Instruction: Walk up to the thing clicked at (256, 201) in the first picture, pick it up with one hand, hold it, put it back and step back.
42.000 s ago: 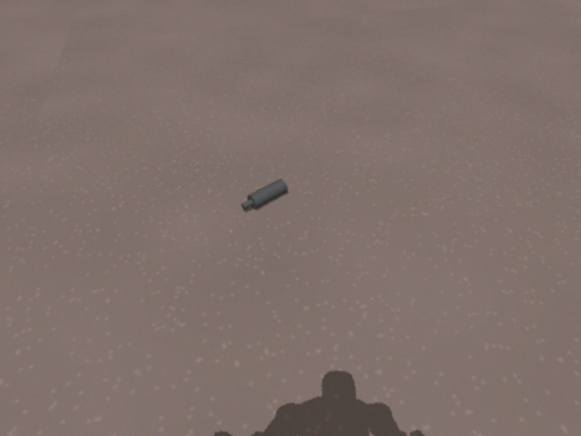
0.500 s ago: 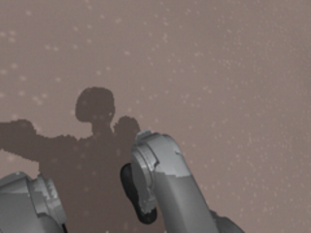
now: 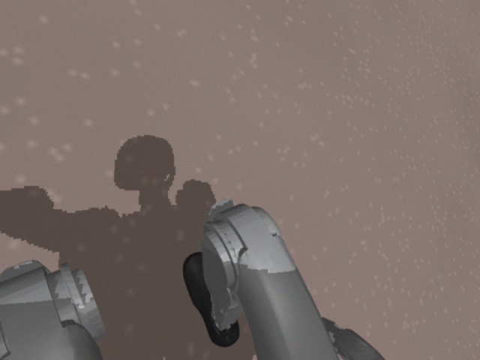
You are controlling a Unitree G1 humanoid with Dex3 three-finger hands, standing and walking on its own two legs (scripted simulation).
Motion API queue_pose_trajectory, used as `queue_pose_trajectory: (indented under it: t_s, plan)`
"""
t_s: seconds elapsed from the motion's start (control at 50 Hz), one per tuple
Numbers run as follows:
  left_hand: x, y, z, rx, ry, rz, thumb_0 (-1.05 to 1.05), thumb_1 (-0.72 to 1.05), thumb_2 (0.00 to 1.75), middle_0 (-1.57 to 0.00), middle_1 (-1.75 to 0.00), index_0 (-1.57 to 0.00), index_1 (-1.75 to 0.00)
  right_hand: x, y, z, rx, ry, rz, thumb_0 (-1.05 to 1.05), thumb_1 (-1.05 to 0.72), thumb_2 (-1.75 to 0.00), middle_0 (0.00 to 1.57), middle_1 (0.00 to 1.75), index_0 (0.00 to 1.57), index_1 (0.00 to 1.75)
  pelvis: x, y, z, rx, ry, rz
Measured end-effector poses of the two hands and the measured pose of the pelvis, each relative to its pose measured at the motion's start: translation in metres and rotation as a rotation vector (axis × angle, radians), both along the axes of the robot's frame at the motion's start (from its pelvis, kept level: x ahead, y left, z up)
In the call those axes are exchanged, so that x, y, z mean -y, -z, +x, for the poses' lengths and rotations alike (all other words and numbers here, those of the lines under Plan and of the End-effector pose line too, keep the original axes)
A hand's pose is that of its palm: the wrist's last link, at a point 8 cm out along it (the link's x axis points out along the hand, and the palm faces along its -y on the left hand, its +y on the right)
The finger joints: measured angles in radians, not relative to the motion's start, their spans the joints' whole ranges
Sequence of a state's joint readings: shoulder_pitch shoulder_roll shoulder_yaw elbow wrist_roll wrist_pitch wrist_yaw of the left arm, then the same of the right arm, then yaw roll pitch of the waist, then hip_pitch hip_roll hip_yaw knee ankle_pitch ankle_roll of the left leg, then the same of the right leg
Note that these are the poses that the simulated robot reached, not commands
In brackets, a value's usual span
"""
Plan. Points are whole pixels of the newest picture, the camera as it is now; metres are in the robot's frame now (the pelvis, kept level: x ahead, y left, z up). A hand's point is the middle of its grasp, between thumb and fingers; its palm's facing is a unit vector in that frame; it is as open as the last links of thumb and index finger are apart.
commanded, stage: close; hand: left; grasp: from above
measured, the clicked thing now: out of the picture +0.45 +0.39 -0.26
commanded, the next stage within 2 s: settle in 1.26 s
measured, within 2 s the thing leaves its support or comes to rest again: leaves its support in 1.70 s
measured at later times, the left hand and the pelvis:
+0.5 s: hand out of the picture +0.44 +0.36 -0.24, palm faces -0.44 -0.16 -0.88, open 11.6 cm; pelvis +0.00 +0.00 +0.00, yaw +0 degrees
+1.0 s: hand out of the picture +0.44 +0.36 -0.24, palm faces -0.42 -0.15 -0.89, open 10.8 cm; pelvis +0.00 +0.00 +0.00, yaw +0 degrees
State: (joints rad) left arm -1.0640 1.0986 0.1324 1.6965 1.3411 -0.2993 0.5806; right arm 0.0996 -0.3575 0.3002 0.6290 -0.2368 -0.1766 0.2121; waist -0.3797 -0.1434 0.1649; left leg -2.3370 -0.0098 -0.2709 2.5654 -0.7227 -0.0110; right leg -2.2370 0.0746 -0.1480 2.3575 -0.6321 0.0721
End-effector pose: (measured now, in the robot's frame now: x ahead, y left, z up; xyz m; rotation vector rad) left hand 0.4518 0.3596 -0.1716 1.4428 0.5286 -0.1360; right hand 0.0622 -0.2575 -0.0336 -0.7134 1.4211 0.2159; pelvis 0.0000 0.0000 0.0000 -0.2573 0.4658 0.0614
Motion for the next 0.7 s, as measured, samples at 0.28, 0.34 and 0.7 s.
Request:
queue_pose_trajectory:
  t_s: [0.28,0.34,0.7]
  plan:
    - [-0.006,0.007,-0.001,-0.055,-0.055,-0.004,0.0,-0.29,0.93,-0.21,-1.03,-0.23,-1.01,-0.005,-0.001,-0.008,-0.023,0.024,0.016,0.0,-0.9,-0.9,0.2,0.3,0.2,0.3,-0.001,-0.003,0.001,-0.014,-0.001,-0.003]
    - [-0.006,0.009,-0.003,-0.057,-0.049,-0.014,0.0,-0.27,0.92,-0.22,-1.02,-0.24,-1.0,-0.005,-0.001,-0.009,-0.032,0.024,0.011,0.0,-0.9,-0.9,0.2,0.3,0.2,0.3,-0.001,-0.003,0.001,-0.011,-0.001,-0.004]
    - [-0.003,0.008,-0.006,-0.028,0.004,-0.015,0.0,-0.11,0.88,-0.35,-0.99,-0.36,-0.96,-0.006,-0.001,-0.002,-0.001,-0.012,-0.002,0.0,-0.89,-0.9,0.2,0.3,0.2,0.3,-0.003,0.001,-0.002,0.011,0.003,-0.011]
